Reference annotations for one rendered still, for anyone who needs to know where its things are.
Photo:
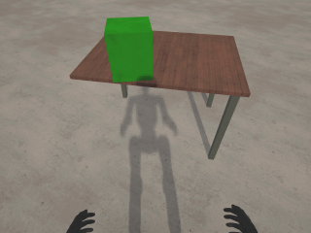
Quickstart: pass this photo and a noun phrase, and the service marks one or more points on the table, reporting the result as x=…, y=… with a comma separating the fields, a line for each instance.
x=205, y=63

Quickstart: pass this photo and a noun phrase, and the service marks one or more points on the robot right hand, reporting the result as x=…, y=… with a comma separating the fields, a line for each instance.
x=244, y=223

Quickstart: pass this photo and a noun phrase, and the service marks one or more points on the robot left hand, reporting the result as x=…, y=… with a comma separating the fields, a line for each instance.
x=78, y=223

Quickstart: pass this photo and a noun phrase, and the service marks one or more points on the carton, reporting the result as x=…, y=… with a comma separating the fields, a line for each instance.
x=129, y=44

